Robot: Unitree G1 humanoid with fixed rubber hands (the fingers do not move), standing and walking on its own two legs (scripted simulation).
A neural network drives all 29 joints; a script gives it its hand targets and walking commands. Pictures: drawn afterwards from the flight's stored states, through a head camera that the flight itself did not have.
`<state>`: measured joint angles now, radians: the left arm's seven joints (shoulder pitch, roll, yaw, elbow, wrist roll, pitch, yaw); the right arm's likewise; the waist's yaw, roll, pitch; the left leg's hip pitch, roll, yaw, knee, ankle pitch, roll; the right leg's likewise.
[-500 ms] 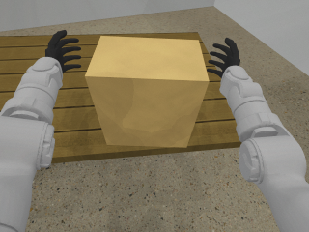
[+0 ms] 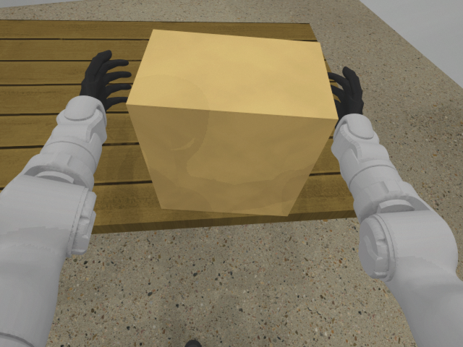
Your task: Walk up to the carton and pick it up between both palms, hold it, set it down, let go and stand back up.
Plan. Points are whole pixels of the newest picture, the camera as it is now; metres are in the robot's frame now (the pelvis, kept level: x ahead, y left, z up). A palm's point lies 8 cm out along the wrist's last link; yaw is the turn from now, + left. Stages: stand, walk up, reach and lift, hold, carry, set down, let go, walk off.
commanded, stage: reach and lift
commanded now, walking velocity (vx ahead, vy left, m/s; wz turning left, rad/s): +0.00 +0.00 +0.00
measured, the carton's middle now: (230, 136) +0.46 +0.00 +0.08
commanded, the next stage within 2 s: none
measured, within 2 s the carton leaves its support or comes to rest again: leaves its support in 1.98 s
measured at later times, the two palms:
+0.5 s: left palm (115, 100) +0.47 +0.18 +0.15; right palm (342, 129) +0.44 -0.19 +0.13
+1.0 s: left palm (118, 102) +0.47 +0.18 +0.14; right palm (335, 128) +0.44 -0.18 +0.13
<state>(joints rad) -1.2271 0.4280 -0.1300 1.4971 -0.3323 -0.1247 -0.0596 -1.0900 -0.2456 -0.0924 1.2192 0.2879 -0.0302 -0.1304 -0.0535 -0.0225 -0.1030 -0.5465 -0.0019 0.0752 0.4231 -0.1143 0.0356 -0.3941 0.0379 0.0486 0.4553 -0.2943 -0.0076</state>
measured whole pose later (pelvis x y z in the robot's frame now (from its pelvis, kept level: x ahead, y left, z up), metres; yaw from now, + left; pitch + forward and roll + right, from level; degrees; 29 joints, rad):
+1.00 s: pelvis -0.01 +0.01 +0.00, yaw +0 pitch +14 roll -1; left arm -1.21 0.31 -0.08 1.43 -0.20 -0.12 0.00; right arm -1.04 -0.18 -0.22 1.22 0.12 -0.03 -0.12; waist -0.05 -0.02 -0.14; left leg -0.58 0.00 0.08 0.46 -0.12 0.04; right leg -0.41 0.04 0.05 0.46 -0.28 0.01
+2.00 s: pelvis -0.02 +0.01 +0.00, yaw +0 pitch +14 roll -1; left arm -1.20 0.28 0.29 1.44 0.06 -0.17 -0.04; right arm -0.95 -0.04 -0.55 1.07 -0.27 -0.20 -0.09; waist -0.05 -0.02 -0.13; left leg -0.57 0.00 0.08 0.40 -0.07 0.04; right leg -0.43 0.04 0.04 0.46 -0.26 0.00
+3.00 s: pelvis -0.05 +0.00 +0.00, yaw +0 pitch +11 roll -1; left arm -1.19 0.26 0.26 1.35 0.06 -0.01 0.00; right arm -0.94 -0.04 -0.50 1.02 -0.19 -0.07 -0.09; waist -0.05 -0.02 -0.19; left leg -0.53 0.00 0.08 0.32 0.01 0.04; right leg -0.43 0.04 0.04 0.45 -0.23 0.00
